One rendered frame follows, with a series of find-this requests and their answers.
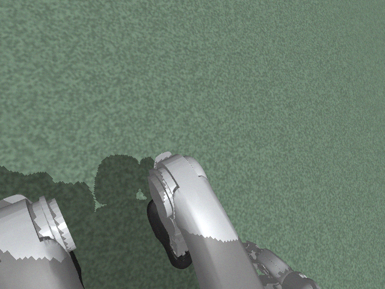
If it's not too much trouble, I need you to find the right robot hand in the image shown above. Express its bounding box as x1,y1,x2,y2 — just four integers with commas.
243,240,294,289

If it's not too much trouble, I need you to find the left robot foot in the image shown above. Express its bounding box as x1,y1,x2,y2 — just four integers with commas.
69,251,85,289

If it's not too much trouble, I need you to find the right robot arm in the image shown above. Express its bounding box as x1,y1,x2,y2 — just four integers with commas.
282,272,321,289

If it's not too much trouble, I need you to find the right robot foot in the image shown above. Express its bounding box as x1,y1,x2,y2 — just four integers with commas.
147,200,192,269

